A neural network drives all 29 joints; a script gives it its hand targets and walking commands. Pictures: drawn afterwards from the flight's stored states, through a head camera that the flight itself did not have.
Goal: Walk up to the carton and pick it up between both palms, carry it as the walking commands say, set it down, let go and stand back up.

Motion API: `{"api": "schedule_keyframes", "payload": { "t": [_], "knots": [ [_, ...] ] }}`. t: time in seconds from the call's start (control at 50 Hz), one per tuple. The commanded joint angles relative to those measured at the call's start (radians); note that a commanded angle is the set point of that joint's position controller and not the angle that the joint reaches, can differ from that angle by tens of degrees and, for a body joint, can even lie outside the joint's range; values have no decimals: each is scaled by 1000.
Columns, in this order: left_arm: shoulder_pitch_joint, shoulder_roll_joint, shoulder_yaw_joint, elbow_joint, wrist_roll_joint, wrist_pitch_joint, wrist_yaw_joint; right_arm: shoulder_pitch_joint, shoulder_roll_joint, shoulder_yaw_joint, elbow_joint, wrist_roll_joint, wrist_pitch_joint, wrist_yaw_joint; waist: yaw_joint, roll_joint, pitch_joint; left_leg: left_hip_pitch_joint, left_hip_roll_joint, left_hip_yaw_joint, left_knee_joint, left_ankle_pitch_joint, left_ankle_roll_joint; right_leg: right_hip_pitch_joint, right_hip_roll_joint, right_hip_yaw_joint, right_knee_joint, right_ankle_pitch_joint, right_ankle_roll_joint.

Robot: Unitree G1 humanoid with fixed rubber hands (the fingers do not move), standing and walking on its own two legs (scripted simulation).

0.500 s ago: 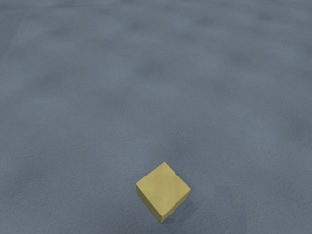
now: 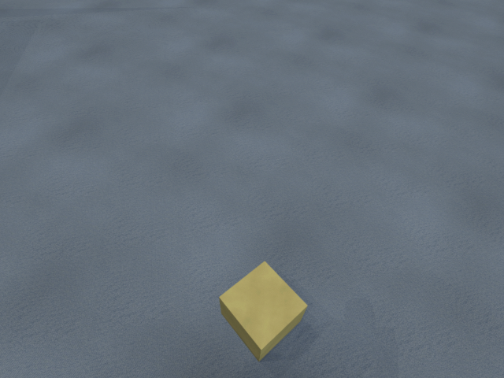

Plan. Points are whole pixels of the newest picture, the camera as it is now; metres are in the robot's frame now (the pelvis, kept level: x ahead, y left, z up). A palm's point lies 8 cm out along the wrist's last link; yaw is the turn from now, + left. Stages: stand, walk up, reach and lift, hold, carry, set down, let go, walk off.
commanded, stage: walk up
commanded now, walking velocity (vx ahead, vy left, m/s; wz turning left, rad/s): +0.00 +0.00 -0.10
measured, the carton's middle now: (261, 309) +0.46 -0.03 -0.68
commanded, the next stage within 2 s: none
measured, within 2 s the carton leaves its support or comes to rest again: neither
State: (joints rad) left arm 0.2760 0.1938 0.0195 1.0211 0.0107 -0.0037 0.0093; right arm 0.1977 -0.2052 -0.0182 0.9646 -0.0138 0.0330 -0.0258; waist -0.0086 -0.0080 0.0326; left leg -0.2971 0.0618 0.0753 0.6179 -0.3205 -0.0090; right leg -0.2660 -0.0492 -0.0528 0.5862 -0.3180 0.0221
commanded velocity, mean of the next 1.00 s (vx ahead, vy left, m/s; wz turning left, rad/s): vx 0.00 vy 0.00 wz -0.10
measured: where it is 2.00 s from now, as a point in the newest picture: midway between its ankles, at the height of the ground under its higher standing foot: outside the picture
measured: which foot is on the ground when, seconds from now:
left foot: down 0.00-1.00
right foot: down 0.00-1.00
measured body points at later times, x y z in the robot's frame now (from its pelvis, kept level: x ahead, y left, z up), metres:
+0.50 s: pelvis +0.00 +0.00 +0.00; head +0.02 +0.01 +0.45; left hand +0.03 +0.24 -0.16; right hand +0.07 -0.25 -0.14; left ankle +0.00 +0.12 -0.73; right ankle -0.01 -0.14 -0.73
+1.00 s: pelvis +0.00 +0.00 +0.00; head +0.02 +0.01 +0.45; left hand +0.03 +0.24 -0.16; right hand +0.07 -0.25 -0.14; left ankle +0.00 +0.12 -0.73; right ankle -0.01 -0.14 -0.73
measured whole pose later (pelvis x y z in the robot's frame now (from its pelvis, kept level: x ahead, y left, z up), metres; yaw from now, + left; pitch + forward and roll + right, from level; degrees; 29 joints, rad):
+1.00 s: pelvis +0.00 +0.00 +0.00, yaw +0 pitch +0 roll -1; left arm 0.28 0.19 0.02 1.02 0.01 0.00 0.01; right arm 0.19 -0.21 -0.02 0.96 -0.01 0.03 -0.03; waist -0.01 -0.01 0.03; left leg -0.30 0.07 0.08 0.62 -0.33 -0.01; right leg -0.27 -0.05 -0.05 0.59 -0.32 0.02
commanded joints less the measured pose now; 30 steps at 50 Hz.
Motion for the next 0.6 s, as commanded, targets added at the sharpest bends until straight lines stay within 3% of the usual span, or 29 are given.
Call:
{"api": "schedule_keyframes", "payload": {
  "t": [0.0,0.26,0.58],
  "knots": [
    [62,139,37,-106,0,-15,8,-17,-123,-46,-78,-1,-5,-14,0,-27,-39,156,90,-28,-109,4,5,-158,-93,209,-176,309,-87],
    [60,141,38,-108,0,-15,6,-14,-131,-49,-80,-1,-5,-14,0,-16,-41,156,102,-37,-128,-36,11,-169,-86,202,-164,305,-85],
    [70,144,37,-103,0,-18,9,-16,-128,-46,-79,0,-6,-15,3,-24,-53,171,97,-24,-105,25,8,-163,-89,210,-166,325,-86]
  ]
}}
